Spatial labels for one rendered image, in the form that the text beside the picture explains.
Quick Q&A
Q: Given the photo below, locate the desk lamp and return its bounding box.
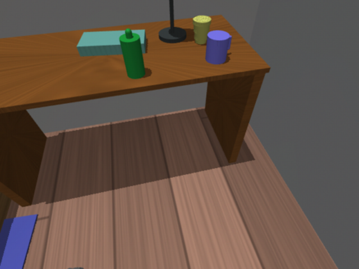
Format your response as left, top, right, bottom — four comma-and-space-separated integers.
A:
159, 0, 186, 43

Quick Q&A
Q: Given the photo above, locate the desk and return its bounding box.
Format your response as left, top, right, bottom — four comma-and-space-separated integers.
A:
0, 15, 270, 207

